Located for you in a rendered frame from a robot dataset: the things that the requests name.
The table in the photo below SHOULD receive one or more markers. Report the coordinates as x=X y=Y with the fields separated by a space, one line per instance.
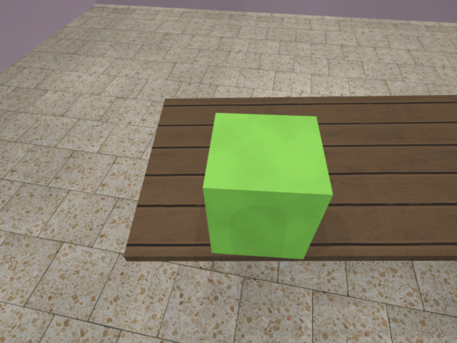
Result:
x=392 y=165

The carton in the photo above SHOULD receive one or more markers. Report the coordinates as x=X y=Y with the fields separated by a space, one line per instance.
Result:
x=266 y=186

